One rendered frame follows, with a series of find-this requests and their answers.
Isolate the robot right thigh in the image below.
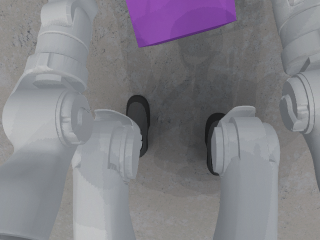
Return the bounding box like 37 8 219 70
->
211 117 279 240

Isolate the robot left forearm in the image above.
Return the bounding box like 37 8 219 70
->
2 0 99 134

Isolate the left robot upper arm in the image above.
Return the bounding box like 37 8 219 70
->
0 88 94 240

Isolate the right robot upper arm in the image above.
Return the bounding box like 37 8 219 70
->
279 69 320 192

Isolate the carton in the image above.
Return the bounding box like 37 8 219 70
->
125 0 237 48

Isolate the robot right forearm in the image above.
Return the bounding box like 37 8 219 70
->
270 0 320 76

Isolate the left robot foot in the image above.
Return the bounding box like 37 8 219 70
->
126 95 150 158

